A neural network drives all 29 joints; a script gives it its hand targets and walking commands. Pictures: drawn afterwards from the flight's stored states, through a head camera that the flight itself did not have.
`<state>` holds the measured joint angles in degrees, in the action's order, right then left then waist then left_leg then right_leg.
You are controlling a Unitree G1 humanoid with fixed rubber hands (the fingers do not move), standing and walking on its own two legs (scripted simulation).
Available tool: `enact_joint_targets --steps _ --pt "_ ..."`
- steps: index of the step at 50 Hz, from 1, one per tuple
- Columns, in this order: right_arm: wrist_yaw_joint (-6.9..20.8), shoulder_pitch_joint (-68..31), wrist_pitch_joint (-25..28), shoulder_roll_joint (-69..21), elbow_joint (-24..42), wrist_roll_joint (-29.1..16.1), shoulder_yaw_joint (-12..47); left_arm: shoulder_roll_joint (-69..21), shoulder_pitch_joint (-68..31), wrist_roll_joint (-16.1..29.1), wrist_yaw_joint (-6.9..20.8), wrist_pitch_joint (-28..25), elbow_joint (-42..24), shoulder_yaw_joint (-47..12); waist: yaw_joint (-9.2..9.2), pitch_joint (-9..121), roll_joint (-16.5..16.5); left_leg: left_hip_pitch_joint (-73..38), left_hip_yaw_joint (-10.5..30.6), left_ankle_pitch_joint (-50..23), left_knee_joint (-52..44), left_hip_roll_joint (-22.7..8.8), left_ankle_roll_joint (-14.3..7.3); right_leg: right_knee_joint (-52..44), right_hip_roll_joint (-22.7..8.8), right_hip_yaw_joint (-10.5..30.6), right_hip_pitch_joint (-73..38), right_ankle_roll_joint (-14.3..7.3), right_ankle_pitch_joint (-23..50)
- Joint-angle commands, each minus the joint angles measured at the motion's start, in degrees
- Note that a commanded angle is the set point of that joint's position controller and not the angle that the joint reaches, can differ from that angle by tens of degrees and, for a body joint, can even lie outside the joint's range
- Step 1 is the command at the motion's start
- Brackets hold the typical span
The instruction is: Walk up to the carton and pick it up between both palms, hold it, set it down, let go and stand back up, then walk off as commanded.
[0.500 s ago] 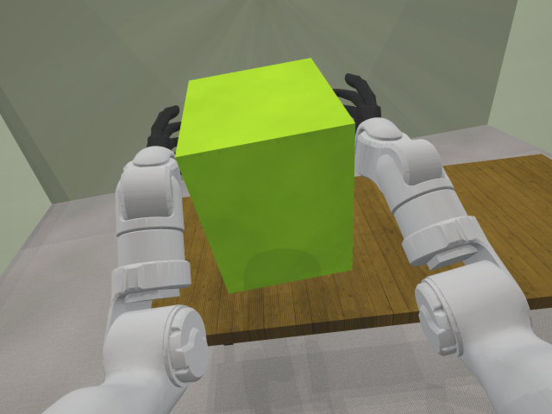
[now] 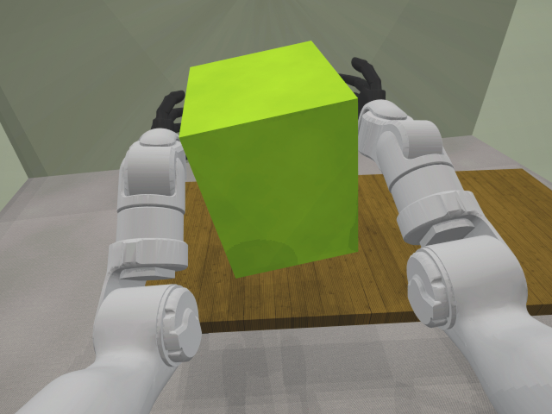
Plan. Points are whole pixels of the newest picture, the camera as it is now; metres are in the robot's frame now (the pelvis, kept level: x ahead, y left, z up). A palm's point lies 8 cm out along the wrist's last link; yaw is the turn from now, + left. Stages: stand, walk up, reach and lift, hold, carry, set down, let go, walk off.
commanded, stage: hold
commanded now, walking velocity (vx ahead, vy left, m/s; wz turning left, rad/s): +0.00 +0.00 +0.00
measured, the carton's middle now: (273, 159) +0.38 -0.02 +0.25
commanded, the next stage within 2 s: none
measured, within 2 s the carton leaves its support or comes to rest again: neither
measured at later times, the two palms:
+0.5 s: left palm (138, 168) +0.38 +0.16 +0.26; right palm (331, 115) +0.37 -0.10 +0.32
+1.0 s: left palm (111, 168) +0.35 +0.18 +0.28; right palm (319, 102) +0.35 -0.08 +0.34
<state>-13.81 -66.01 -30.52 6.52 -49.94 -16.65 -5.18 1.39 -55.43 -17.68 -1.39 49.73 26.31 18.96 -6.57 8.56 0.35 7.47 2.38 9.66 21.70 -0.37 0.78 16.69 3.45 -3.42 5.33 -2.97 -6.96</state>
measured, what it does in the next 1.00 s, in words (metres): stands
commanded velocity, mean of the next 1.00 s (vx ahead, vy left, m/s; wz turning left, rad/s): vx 0.00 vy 0.00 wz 0.00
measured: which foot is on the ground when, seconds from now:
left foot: down 0.00-1.00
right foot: down 0.00-1.00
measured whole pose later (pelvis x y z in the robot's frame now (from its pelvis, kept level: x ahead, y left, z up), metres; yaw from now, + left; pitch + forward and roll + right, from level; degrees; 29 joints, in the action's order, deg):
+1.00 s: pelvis -0.02 -0.01 +0.00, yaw +1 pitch -7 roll -1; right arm -15.8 -68.0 -33.5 4.8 -48.9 -14.1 -4.7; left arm 5.2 -57.9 -16.6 1.9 50.1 28.6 19.4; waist -2.6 6.6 -9.0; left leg 6.0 5.0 8.3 21.3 -1.1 2.6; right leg 16.1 4.4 -4.3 3.5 -2.9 -5.8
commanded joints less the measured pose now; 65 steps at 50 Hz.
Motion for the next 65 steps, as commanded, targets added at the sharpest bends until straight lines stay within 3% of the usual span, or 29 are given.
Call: enact_joint_targets --steps 1,4,7,9,11,13,15,18,20,22,24,26,32,33,35,36,39,41,45,47,49,50,54,55,56,57,60,61,65 --pt "6.0 -40.6 0.1 -41.9 19.2 -8.9 20.3 -23.8 -38.0 5.3 10.7 -6.4 -3.6 -5.9 10.23 18.9 -9.5 3.9 -1.8 -3.5 -4.0 2.8 -3.3 -1.9 -3.3 5.3 -18.1 8.3 8.1" --pt "4.3 -44.4 0.2 -45.9 31.7 -13.0 28.6 -23.9 -35.4 8.2 10.7 -7.1 -4.3 -3.3 12.61 24.5 -18.5 0.8 -1.3 -9.8 -1.8 3.5 -4.5 -1.8 -3.4 6.7 -21.0 11.1 26.8" --pt "2.1 -40.0 -1.8 -45.4 28.8 -11.4 27.5 -22.1 -33.4 8.2 11.8 -6.1 -0.1 -2.0 10.89 16.0 -22.0 -2.5 -1.3 -6.7 -2.5 3.1 -5.1 -3.2 -2.7 5.5 -14.7 11.3 24.1" --pt "0.8 -33.2 -3.2 -43.6 22.1 -9.5 23.0 -22.0 -33.8 7.7 13.3 -5.3 1.4 -3.4 6.35 9.6 -19.9 -3.0 -1.2 -5.1 -3.2 2.4 -3.8 -3.6 -2.5 4.7 -12.4 10.1 20.7" --pt "0.7 -33.8 -2.7 -43.1 21.9 -9.9 19.6 -24.3 -40.7 9.4 14.1 -5.7 -4.6 -9.1 2.43 9.8 -12.3 -2.8 -0.1 -4.9 -2.6 1.7 -2.7 -3.8 -2.0 4.3 -10.4 8.3 13.2" --pt "0.1 -29.3 -2.9 -39.9 20.7 -8.8 15.4 -29.7 -39.7 13.2 15.1 -4.6 -6.8 -18.2 -5.09 8.2 -2.6 -3.0 0.6 -4.5 -3.2 1.6 0.4 -3.7 -2.3 4.5 -10.8 6.5 13.0" --pt "0.1 -30.8 -2.8 -39.5 22.8 -9.1 12.8 -31.0 -46.1 15.8 15.4 -5.2 -10.9 -23.3 -7.56 12.1 4.8 -1.0 0.2 -1.0 -3.0 2.5 2.5 -2.8 -2.6 4.9 -10.9 5.5 10.2" --pt "-0.3 -27.8 -2.6 -36.4 26.4 -11.4 14.7 -31.6 -43.6 15.3 14.7 -3.9 -19.3 -28.7 -8.61 19.4 15.6 -1.2 0.2 -9.2 -1.3 3.3 5.5 1.2 -3.0 5.0 -17.6 5.8 20.8" --pt "0.1 -30.2 -2.4 -33.2 27.3 -12.0 14.0 -32.4 -48.1 15.0 13.2 -3.7 -27.3 -30.7 -8.31 26.2 24.2 -4.8 1.5 -14.1 -0.5 2.5 8.3 2.8 -2.1 4.5 -17.2 4.4 16.6" --pt "1.5 -27.4 -3.7 -29.3 19.5 -11.3 11.3 -32.0 -46.9 11.8 12.3 -2.3 -24.6 -27.7 -6.85 16.9 25.5 -2.7 2.8 -10.9 -2.3 0.5 9.0 1.6 -2.2 4.3 -13.8 3.7 7.5" --pt "3.0 -27.3 -3.5 -29.8 17.8 -9.6 11.7 -30.3 -44.4 8.2 12.7 -1.6 -20.4 -23.5 -3.58 12.6 20.5 0.3 1.4 -8.3 -3.1 0.5 7.1 1.2 -2.2 4.5 -15.9 3.8 6.8" --pt "3.9 -26.1 -3.1 -30.3 18.9 -11.1 14.7 -32.3 -42.1 7.7 11.6 -1.7 -23.0 -24.7 -2.33 14.6 20.2 -1.0 1.7 -13.5 -3.0 -0.1 8.1 2.3 -1.0 3.6 -17.4 4.1 8.8" --pt "6.1 -37.2 -1.4 -38.6 34.3 -14.9 28.6 -32.0 -32.6 8.9 8.3 -3.4 -18.3 -18.7 8.49 24.5 -5.7 -3.4 1.9 -20.8 -2.0 0.4 1.5 2.4 3.0 2.4 -20.3 5.4 19.4" --pt "5.6 -35.4 -1.8 -39.8 36.3 -14.8 29.8 -31.0 -31.5 9.5 8.4 -3.7 -19.1 -17.8 8.80 26.7 -10.0 -4.3 1.1 -23.5 -1.9 0.4 1.0 3.1 3.2 2.3 -22.0 5.8 23.2" --pt "5.4 -36.2 -3.0 -40.1 32.3 -12.6 29.7 -27.4 -27.3 5.7 9.0 -2.7 -8.5 -8.7 11.41 15.7 -18.4 -3.3 0.5 -14.8 -3.8 0.4 -2.2 -1.1 2.6 2.6 -16.8 6.8 14.8" --pt "5.6 -34.6 -3.3 -39.8 31.1 -11.8 28.6 -27.4 -27.6 5.4 9.8 -2.5 -9.7 -8.4 9.66 14.3 -19.3 -2.0 0.2 -12.7 -5.2 0.4 -2.4 -0.6 2.7 2.4 -17.0 6.5 12.7" --pt "6.7 -37.8 -4.2 -37.2 20.5 -7.0 19.5 -21.8 -36.4 2.1 12.4 -2.3 3.5 0.7 11.00 1.6 -20.4 6.3 -1.0 4.4 -7.9 -1.0 -6.1 -3.4 1.4 3.1 -11.1 5.4 -7.3" --pt "7.4 -36.3 -3.9 -35.7 17.8 -6.2 15.6 -24.1 -38.7 3.1 13.8 -1.9 2.3 -2.4 8.08 -1.6 -14.2 11.7 0.5 8.1 -10.9 -2.8 -4.6 -0.7 3.0 2.1 -15.3 4.8 -4.3" --pt "7.0 -42.6 0.3 -34.6 21.2 -7.7 8.2 -38.5 -51.3 14.7 12.7 -5.2 -2.4 -23.8 -3.63 10.4 8.7 16.0 2.9 13.4 -11.6 -3.4 2.7 1.6 1.4 4.3 -20.2 3.4 5.1" --pt "6.6 -39.5 1.3 -34.1 13.0 -4.9 3.0 -42.1 -56.2 17.8 12.0 -6.8 -2.0 -30.4 -8.81 13.7 18.1 12.0 3.4 17.2 -11.1 -3.4 5.8 0.2 -1.5 5.9 -14.9 3.2 4.1" --pt "6.5 -36.8 1.9 -33.2 10.9 -4.3 1.7 -42.5 -56.6 17.4 10.9 -7.8 -6.8 -32.9 -9.92 19.3 24.5 8.1 3.2 13.1 -10.0 -2.5 8.0 1.2 -1.9 4.5 -15.3 2.6 7.0" --pt "6.2 -35.0 0.7 -31.4 4.2 -1.5 -1.3 -37.9 -57.7 15.4 11.0 -8.2 -3.0 -28.3 -10.05 15.8 23.9 9.1 2.3 18.0 -10.1 -1.1 7.4 -0.4 -3.5 5.1 -13.0 2.5 0.7" --pt "6.6 -32.8 0.2 -28.3 -3.2 -0.4 0.2 -28.5 -51.8 6.6 11.6 -9.3 -4.8 -15.5 -2.33 16.2 18.4 10.5 0.1 12.2 -7.1 1.8 3.8 0.2 -4.8 5.3 -14.1 3.5 -5.1" --pt "6.5 -30.7 -0.1 -28.1 -4.2 0.9 -1.0 -27.4 -49.4 5.2 12.0 -8.9 -3.1 -12.7 -2.33 15.1 16.1 10.6 0.3 12.1 -7.2 1.9 2.9 -0.1 -5.6 5.8 -15.7 4.5 -5.6" --pt "7.3 -33.7 0.3 -29.2 -4.4 1.1 -0.1 -26.0 -48.3 2.8 11.9 -8.4 0.1 -10.0 2.12 13.6 14.3 10.8 -0.8 10.1 -6.6 2.1 1.7 -1.0 -5.5 5.9 -13.6 4.5 -8.6" --pt "7.4 -36.8 1.0 -30.3 -2.4 1.2 -0.3 -25.3 -50.3 2.8 12.2 -9.1 -0.6 -7.9 3.44 14.7 11.7 10.6 -1.1 10.5 -5.9 2.2 1.2 -1.9 -5.8 6.3 -13.3 4.9 -12.4" --pt "7.0 -39.9 2.3 -36.7 4.8 -1.7 7.6 -22.3 -46.4 4.4 11.9 -9.4 -0.5 -4.3 7.87 18.6 -0.2 6.3 -2.0 0.4 -3.0 3.1 -1.3 -4.1 -6.2 6.8 -14.4 7.6 -6.5" --pt "6.7 -43.0 2.9 -41.3 11.0 -3.8 13.4 -20.0 -44.9 5.1 11.7 -10.4 -0.5 -1.1 11.70 22.0 -7.1 5.7 -2.9 -3.3 -2.0 4.0 -3.4 -3.7 -6.1 7.0 -16.4 9.1 -1.2" --pt "5.3 -45.2 1.6 -47.7 22.6 -6.7 23.2 -18.8 -42.7 8.2 10.7 -12.1 3.4 2.8 14.64 22.0 -23.3 5.5 -1.7 -4.7 -1.1 3.2 -5.4 -3.7 -6.6 9.0 -15.2 12.5 12.2"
